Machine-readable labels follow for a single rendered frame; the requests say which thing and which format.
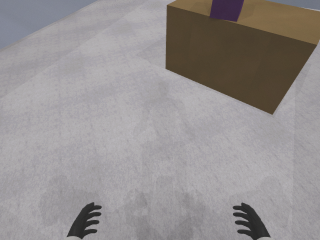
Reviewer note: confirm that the pedestal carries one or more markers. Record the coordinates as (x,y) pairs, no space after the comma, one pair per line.
(254,60)

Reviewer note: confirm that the robot left hand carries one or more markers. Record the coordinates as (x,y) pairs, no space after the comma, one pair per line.
(79,225)

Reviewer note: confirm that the robot right hand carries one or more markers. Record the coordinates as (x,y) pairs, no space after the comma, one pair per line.
(256,226)

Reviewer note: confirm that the carton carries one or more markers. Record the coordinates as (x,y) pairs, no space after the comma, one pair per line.
(226,9)

